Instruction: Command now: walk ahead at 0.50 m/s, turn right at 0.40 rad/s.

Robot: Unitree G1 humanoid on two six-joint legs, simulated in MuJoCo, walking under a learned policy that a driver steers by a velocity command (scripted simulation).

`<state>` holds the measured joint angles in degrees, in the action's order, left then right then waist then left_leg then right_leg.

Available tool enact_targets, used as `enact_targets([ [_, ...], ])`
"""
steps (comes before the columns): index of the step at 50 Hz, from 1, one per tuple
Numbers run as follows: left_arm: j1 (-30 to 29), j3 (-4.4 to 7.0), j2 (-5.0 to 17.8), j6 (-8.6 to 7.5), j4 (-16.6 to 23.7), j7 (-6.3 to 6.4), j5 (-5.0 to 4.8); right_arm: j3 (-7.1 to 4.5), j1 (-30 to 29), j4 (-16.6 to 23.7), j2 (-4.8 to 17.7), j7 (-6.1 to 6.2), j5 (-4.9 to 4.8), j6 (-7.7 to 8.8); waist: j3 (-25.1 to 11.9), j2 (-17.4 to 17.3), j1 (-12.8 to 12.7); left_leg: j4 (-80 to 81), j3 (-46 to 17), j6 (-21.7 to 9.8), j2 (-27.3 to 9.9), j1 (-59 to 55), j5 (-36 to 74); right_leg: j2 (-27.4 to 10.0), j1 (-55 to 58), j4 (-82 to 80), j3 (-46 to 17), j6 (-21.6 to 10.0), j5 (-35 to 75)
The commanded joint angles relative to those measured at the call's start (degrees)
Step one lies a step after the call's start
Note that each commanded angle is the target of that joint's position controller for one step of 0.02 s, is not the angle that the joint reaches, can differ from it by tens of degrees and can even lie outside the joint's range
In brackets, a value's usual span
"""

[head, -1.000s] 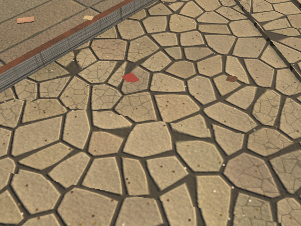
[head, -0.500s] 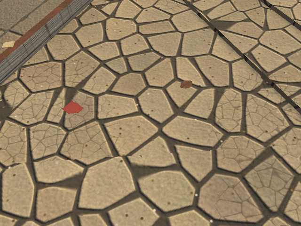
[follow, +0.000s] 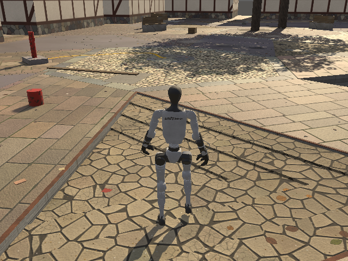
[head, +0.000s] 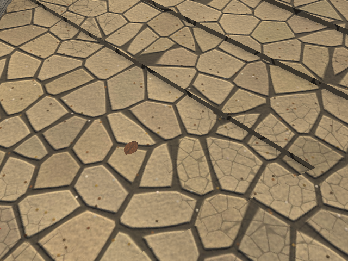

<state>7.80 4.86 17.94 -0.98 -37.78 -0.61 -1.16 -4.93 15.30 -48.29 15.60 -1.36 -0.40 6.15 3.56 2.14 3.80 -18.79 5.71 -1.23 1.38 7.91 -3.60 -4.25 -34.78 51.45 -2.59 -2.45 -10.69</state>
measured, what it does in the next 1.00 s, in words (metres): goes down, turning left: right foot, then left foot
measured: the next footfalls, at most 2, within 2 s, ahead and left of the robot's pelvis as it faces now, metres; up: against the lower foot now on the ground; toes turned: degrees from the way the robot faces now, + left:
right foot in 0.20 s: +0.28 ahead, -0.16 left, -0.02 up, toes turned -3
left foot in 0.64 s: +0.50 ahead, +0.05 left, -0.02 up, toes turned +7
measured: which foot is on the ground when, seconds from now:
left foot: down 0.00-0.20, up 0.22-0.62, down 0.64-1.00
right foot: up 0.00-0.18, down 0.20-0.66, up 0.68-1.00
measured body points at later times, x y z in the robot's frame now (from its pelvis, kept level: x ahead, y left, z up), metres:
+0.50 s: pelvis +0.29 -0.07 -0.03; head +0.32 -0.07 +0.42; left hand +0.33 +0.21 -0.15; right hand +0.43 -0.33 -0.15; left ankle +0.41 +0.09 -0.72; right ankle +0.24 -0.16 -0.78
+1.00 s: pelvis +0.42 -0.06 -0.04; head +0.46 -0.04 +0.40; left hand +0.50 +0.25 -0.15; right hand +0.65 -0.29 -0.14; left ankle +0.46 +0.05 -0.78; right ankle +0.51 -0.19 -0.75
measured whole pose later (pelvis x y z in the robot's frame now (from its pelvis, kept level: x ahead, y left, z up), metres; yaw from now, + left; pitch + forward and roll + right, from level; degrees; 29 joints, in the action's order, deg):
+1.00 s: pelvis +0.42 -0.06 -0.04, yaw +19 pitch +4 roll +0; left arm 6.6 3.2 16.1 -0.1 -41.7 1.6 0.2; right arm -4.8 9.3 -38.9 17.6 1.3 -0.4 -2.8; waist 1.3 -0.2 1.8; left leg -27.9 -9.4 -2.5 7.2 23.9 -6.9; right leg 0.9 -27.6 42.1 -7.2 3.6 -17.7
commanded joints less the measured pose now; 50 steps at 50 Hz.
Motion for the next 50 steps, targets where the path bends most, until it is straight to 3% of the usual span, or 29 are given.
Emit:
enact_targets([
  [1, 0.13, -0.18, 1.03, -1.55, 2.72, -0.91, 0.11, -1.50, -6.07, 4.02, 8.20, 0.02, -0.58, 1.36, -2.42, -5.67, -2.26, 11.08, -9.02, -8.73, -14.03, 1.55, 0.81, -0.76, 4.41, -9.80, -1.60, -0.15, 13.61],
  [4, -5.70, -0.55, 0.73, -2.19, 4.06, -1.44, 0.26, -1.60, -2.36, 1.84, 9.60, -0.03, -1.53, 0.67, 0.66, -5.41, -0.19, 11.47, -7.12, -7.67, -14.56, 1.33, 0.05, 0.47, 8.25, -18.99, -0.19, 0.24, 17.72],
  [7, -7.12, -0.30, 2.18, -2.86, 4.24, -1.80, 0.57, -1.97, 0.37, -0.02, 11.37, 0.24, -2.03, -0.37, 3.41, -4.03, -0.14, 7.46, -7.51, -7.00, -16.45, -3.69, 3.87, 0.53, 7.36, -25.05, 0.17, -1.02, 13.35],
  [8, -5.10, 0.05, 2.81, -3.22, 3.50, -1.67, 1.02, -2.01, 0.89, -0.67, 11.72, 0.32, -2.10, -0.78, 1.81, -2.84, -1.55, 3.16, -6.50, -6.27, -15.64, -4.57, 8.17, 1.40, 10.99, -27.30, 1.35, -1.83, 13.33],
  [9, 0.08, 0.90, 4.25, -3.43, 1.66, -1.36, 1.60, -1.82, 1.03, -1.03, 11.43, 0.28, -2.01, -1.01, -2.23, -1.34, -4.19, -4.81, -4.58, -5.35, -13.55, -3.75, 15.48, 3.19, 19.40, -28.89, 3.30, -2.96, 14.73],
  [10, 8.60, 2.03, 6.59, -3.25, -0.95, -0.78, 2.11, -1.04, 0.68, -0.90, 9.51, 0.30, -1.57, -0.79, -7.55, -0.28, -8.09, -16.22, -2.23, -3.82, -10.72, 1.67, 18.43, 3.17, 31.75, -26.68, 3.40, -4.44, 18.26],
  [11, 19.51, 2.97, 11.87, -3.08, -2.64, -0.04, 3.06, 0.72, -0.46, 1.60, 5.36, 0.21, 0.59, -0.09, -15.43, 10.16, -11.62, -40.14, -0.20, -0.69, -4.37, 17.68, -9.90, -9.94, 50.30, -22.10, -11.76, -10.62, 34.80],
  [12, 19.27, 2.22, 12.82, -2.54, -2.07, -0.20, 2.12, 1.67, 8.17, 0.45, 3.52, -0.06, 0.66, 0.64, -21.25, 14.42, -7.45, -55.03, -6.96, 1.08, -0.69, 30.88, -33.13, -17.29, 60.88, -20.51, -24.98, -17.21, 42.62],
  [13, 20.89, 2.68, 10.85, -2.14, -3.30, -0.57, 0.91, 0.83, 7.08, 0.10, 7.61, -0.04, -1.91, 1.02, -23.04, 9.81, -10.40, -58.16, -11.23, 0.73, -2.16, 36.01, -31.27, -17.82, 58.86, -25.84, -26.86, -18.85, 22.48],
  [14, 17.89, 1.96, 8.53, -2.41, -2.95, -0.55, 0.72, 0.36, 1.36, 1.38, 9.35, 0.31, -3.03, 0.92, -17.33, 5.24, -10.33, -56.43, -10.48, 0.29, -5.14, 38.75, -26.24, -15.42, 53.39, -28.95, -23.59, -16.14, 13.02],
  [15, 12.49, 1.03, 6.34, -2.58, -2.64, -0.57, 0.96, 0.27, -1.82, 1.93, 9.24, 0.77, -2.27, 0.31, -11.69, 1.22, -8.55, -53.13, -9.86, 0.98, -7.20, 37.68, -20.81, -14.20, 44.30, -31.59, -20.19, -14.31, 13.81],
  [17, 7.76, 0.45, 4.53, -3.47, -2.69, -0.63, 1.58, 0.19, -1.08, 1.64, 7.94, 0.76, -1.04, -1.27, -7.54, 2.08, -4.85, -48.78, -11.33, 1.96, -9.27, 31.72, -16.54, -13.21, 32.93, -35.47, -16.63, -13.42, 15.46],
  [20, 5.09, 0.60, 4.58, -4.82, -3.95, 0.07, 2.02, 0.79, -1.22, 1.47, 4.65, 1.16, -0.62, -2.89, -4.30, 1.27, -2.81, -40.69, -11.46, 3.04, -8.36, 28.44, -13.18, -11.92, 26.15, -38.23, -7.18, -11.40, 28.81],
  [23, 3.32, 0.85, 5.50, -4.65, -4.72, 1.45, 2.21, 1.58, -4.31, 2.73, 2.84, 0.60, 0.21, -2.74, -4.40, 1.43, -3.01, -26.48, -8.19, 2.50, -6.45, 23.15, 0.24, -7.42, 23.67, -38.35, 3.80, -8.38, 36.24],
  [26, 4.78, 0.96, 6.09, -3.99, -5.95, 2.46, 1.90, 1.37, -6.51, 4.24, 3.49, -0.61, 0.40, -2.71, -6.82, 1.80, -4.00, -21.78, -6.05, 1.61, -4.22, 18.63, 9.78, -7.50, 26.01, -35.78, 7.40, -7.25, 37.66],
  [30, 3.78, 1.42, 6.98, -2.30, -6.24, 3.47, 0.31, 0.00, -6.29, 6.07, 6.31, -2.00, 0.52, -3.18, -5.74, 2.59, -2.91, -17.50, -3.97, -1.23, -2.09, 17.97, 1.75, -8.69, 30.24, -26.90, 8.36, -4.90, 40.28],
  [31, 2.51, 1.64, 7.38, -1.68, -5.86, 3.90, 0.00, -0.62, -1.51, 5.33, 7.09, -2.17, 0.83, -3.15, -7.31, 2.36, -0.28, -15.15, -2.48, -2.61, -0.17, 12.51, -0.25, -8.31, 29.27, -19.93, 8.94, -3.74, 43.45],
  [32, 3.05, 1.48, 6.91, -1.26, -5.47, 4.15, 0.07, -1.91, 3.89, 4.19, 9.84, -1.85, 0.87, -2.97, -9.77, -0.81, 2.09, -10.63, -3.52, -4.69, 0.88, 5.18, 6.74, -4.97, 27.00, -9.08, 10.21, -1.33, 38.87],
  [33, 7.16, 0.82, 5.39, -1.48, -4.28, 3.90, 2.14, -3.41, 4.96, 5.28, 16.35, -0.70, 0.83, -3.12, -12.91, -13.60, 0.74, -10.07, -19.19, -10.71, -10.13, -5.59, 36.81, 1.79, 15.24, 9.60, 11.51, 3.15, 11.52],
  [34, 12.14, -0.56, 1.74, -1.89, -3.40, 2.66, 2.85, -2.75, 2.34, 7.52, 17.10, -0.34, 1.83, -3.42, -21.39, -20.71, -3.64, -7.12, -41.98, -23.24, -21.81, -17.80, 45.08, 11.84, 0.34, 26.60, 3.90, 5.68, -29.10],
  [35, 10.74, -0.08, 5.17, -2.25, -4.19, 1.65, 1.28, -1.90, 0.54, 9.17, 13.73, -0.62, 1.20, -3.73, -24.14, -12.47, -1.32, -5.11, -39.46, -22.75, -20.48, -16.28, 36.90, 8.07, -1.66, 29.24, -4.49, 4.56, -27.04],
  [36, 6.60, 0.15, 5.99, -1.81, -2.88, 1.66, 0.16, -1.55, -2.73, 10.39, 11.61, -0.52, 0.44, -4.06, -19.19, -8.13, -1.63, -4.60, -34.41, -20.12, -18.15, -11.36, 27.23, 6.28, -3.97, 27.98, -3.92, 4.01, -23.20],
  [37, 4.99, 0.29, 5.54, -0.98, -3.17, 2.31, 0.74, -1.10, -4.90, 10.64, 9.91, -0.31, -0.64, -4.54, -13.71, -2.43, -2.85, -3.02, -30.60, -17.10, -15.73, -4.39, 20.31, 4.19, -4.21, 23.28, -3.19, 4.33, -20.29],
  [38, 4.13, 0.60, 6.02, 0.03, -3.03, 3.07, 1.62, -0.76, -6.47, 11.11, 8.87, 0.23, -0.80, -5.03, -11.60, -2.61, -3.72, -1.69, -28.72, -15.40, -14.41, 1.57, 14.57, 2.61, -1.85, 18.07, -3.29, 4.52, -17.83],
  [40, 3.82, 0.26, 4.31, 1.17, -2.37, 3.29, 1.81, -1.16, -7.97, 12.01, 9.75, 0.84, 0.37, -5.99, -9.65, -6.47, -5.14, 0.41, -26.52, -13.56, -10.55, 9.09, 8.89, 3.73, 3.99, 9.00, -1.77, 4.98, -14.88],
  [42, 3.44, -0.22, 2.79, 1.06, -2.10, 3.29, 1.72, -1.78, -7.12, 12.36, 10.97, 1.77, 0.50, -6.50, -11.49, -7.84, -4.80, 0.17, -26.06, -13.42, -9.73, 9.17, 10.01, 4.86, 6.32, 2.47, -1.75, 5.84, -12.64],
  [45, 2.22, -0.47, 2.59, 0.87, -1.70, 2.96, 1.60, -2.29, -7.66, 13.02, 11.70, 2.86, -0.18, -7.54, -13.56, -8.20, -4.19, -0.04, -26.58, -12.20, -8.73, 9.78, 4.58, 5.66, 9.57, -3.45, -2.45, 6.61, -7.29],
  [48, 0.58, -0.33, 2.92, 0.44, -0.79, 2.43, 1.33, -2.30, -7.68, 13.54, 11.28, 3.02, -0.24, -8.37, -12.50, -9.74, -3.31, -0.25, -29.60, -11.03, -8.09, 9.29, -2.70, 6.26, 10.74, -8.98, -2.96, 6.35, -6.89],
  [50, 1.44, -0.02, 3.44, -0.31, -0.89, 1.81, 1.27, -2.22, -8.50, 14.41, 10.77, 3.11, 0.10, -8.61, -12.66, -10.27, -3.58, -2.15, -31.56, -10.59, -7.97, 9.00, -0.71, 6.31, 13.01, -11.73, -2.99, 5.74, -5.89],
])
Velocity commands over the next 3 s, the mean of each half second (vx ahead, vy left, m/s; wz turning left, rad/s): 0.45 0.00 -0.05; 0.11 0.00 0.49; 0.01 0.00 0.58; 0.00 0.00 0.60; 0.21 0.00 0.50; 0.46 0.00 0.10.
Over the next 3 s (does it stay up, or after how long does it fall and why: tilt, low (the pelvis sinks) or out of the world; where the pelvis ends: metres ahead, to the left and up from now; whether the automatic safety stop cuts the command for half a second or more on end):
stays up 0.50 0.24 -0.09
